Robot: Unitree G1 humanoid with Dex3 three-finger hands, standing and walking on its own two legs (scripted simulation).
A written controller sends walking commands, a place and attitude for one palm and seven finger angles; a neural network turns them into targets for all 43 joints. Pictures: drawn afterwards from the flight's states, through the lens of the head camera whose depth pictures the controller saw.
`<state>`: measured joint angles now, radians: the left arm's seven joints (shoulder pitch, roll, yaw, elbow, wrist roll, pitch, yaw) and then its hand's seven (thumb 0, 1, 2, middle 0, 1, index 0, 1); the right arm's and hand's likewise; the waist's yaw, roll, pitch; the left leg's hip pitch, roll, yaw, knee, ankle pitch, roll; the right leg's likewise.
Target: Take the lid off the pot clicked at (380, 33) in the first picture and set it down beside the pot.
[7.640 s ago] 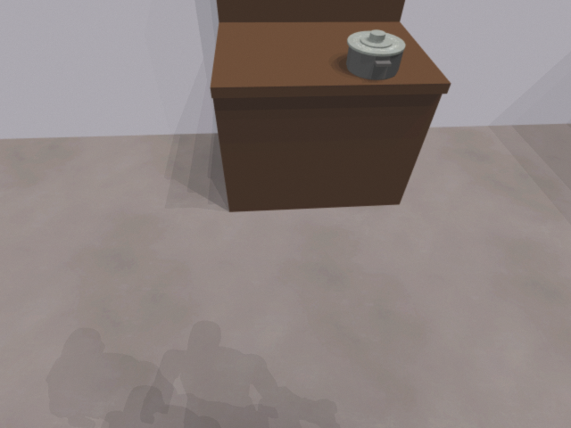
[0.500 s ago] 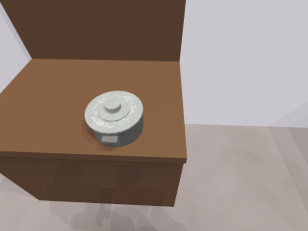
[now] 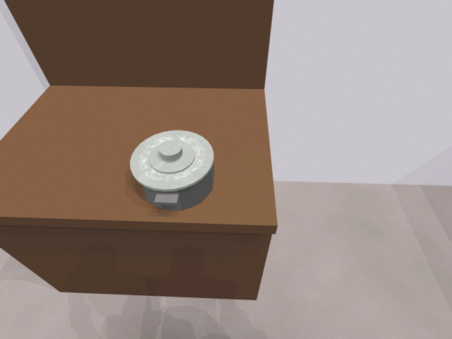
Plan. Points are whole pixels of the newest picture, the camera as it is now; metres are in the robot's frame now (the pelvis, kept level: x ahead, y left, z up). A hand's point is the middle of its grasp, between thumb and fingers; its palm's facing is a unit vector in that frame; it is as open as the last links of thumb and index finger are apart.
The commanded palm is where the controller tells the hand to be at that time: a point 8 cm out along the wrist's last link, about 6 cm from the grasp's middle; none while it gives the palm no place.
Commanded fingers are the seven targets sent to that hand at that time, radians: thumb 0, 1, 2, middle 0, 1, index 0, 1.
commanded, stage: look again from close up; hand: left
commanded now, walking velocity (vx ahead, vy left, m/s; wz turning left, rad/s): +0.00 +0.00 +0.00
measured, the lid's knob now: (171, 150) +0.53 +0.17 +0.02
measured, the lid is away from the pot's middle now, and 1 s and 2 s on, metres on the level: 0.00 0.00 0.00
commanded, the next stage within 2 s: lift the closed hand beside the body in 0.72 s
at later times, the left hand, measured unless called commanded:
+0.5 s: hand out of the picture +0.05 +0.19 -0.17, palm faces +0.00 -0.97 -0.22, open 7.3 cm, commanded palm none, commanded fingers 0.00 0.90 0.90 -0.20 -0.30 -0.20 -0.30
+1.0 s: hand (125, 334) +0.15 +0.20 -0.10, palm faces +0.16 -0.94 -0.31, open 6.7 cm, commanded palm +0.12 +0.24 -0.06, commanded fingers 0.00 0.90 0.90 -0.64 -0.78 -0.64 -0.78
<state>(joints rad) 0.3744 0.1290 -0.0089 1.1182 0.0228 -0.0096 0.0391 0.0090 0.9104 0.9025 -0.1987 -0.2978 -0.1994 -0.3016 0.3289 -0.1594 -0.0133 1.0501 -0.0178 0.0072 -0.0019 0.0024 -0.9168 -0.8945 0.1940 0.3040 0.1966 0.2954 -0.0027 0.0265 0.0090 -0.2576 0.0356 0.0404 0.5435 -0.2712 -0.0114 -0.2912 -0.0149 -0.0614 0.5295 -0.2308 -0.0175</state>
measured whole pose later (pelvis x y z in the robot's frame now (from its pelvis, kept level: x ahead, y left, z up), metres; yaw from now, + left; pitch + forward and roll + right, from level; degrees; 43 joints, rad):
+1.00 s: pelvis +0.02 +0.00 +0.00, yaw +1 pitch -1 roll +0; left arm 0.37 0.18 0.01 0.47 0.00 -0.01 0.13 0.02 0.94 0.90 -0.31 -0.41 -0.31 -0.42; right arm 0.27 -0.23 -0.02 0.87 0.03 -0.20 -0.02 0.01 -0.92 -0.89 0.20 0.30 0.20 0.30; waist 0.00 0.03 0.00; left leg -0.20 0.01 0.02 0.51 -0.29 -0.01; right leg -0.24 -0.04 -0.08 0.53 -0.27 0.00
